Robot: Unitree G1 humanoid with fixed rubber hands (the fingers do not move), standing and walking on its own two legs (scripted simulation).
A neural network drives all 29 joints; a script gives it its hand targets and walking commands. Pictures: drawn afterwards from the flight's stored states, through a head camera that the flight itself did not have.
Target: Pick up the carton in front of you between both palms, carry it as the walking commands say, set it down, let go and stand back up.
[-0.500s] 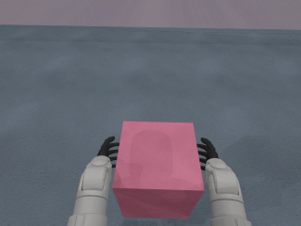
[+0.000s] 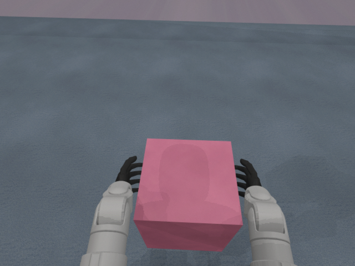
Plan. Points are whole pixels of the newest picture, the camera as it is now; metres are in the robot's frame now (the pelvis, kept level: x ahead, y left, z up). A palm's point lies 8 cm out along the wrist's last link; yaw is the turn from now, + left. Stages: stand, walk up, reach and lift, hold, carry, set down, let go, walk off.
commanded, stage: hold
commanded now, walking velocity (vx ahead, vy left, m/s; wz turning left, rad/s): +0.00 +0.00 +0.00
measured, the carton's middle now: (186, 198) +0.29 -0.01 -0.05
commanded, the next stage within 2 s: set down in 0.76 s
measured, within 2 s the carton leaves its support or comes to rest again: neither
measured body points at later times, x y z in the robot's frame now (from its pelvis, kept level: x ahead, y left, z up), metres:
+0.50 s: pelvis -0.03 -0.02 +0.00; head -0.08 -0.03 +0.44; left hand +0.25 +0.15 +0.03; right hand +0.28 -0.15 +0.03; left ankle +0.00 +0.10 -0.74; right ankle +0.04 -0.13 -0.74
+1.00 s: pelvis +0.00 -0.02 +0.00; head -0.03 -0.03 +0.45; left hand +0.29 +0.16 +0.02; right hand +0.32 -0.14 +0.02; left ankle +0.00 +0.10 -0.74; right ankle +0.04 -0.13 -0.74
